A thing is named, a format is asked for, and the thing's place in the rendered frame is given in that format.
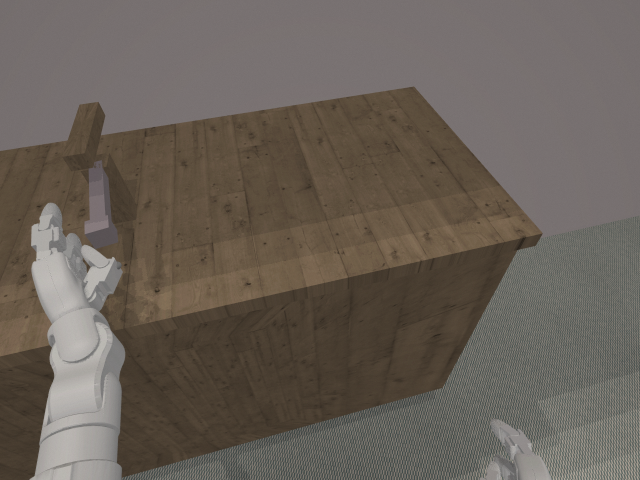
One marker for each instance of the robot left forearm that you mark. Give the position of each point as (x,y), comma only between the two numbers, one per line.
(79,437)

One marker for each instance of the robot right hand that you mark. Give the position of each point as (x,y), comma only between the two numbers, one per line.
(526,465)

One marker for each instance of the robot left hand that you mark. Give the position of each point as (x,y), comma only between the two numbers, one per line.
(59,273)

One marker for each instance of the tap lever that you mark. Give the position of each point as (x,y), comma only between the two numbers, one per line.
(100,229)

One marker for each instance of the counter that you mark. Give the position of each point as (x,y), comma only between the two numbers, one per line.
(281,268)

